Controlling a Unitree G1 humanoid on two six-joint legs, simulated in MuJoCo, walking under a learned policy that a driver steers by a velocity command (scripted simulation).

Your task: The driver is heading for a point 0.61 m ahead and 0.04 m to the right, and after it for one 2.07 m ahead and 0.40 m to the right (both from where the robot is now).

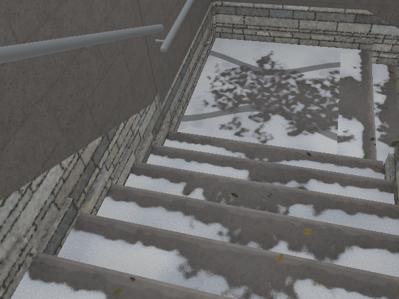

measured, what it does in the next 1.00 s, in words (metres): walks ahead: left foot 0.15 m higher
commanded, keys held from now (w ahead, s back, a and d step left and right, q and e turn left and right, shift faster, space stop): no key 0.38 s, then w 0.48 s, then no key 0.14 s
